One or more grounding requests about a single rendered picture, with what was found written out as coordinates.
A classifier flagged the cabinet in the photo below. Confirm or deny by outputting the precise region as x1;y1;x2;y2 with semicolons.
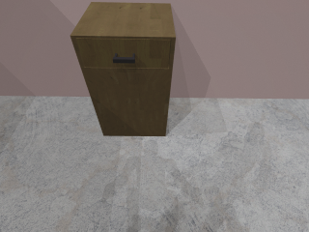
70;2;176;136

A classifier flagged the handle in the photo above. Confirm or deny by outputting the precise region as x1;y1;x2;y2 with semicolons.
112;53;135;64

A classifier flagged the drawer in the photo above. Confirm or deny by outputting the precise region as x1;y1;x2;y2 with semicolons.
76;38;171;69

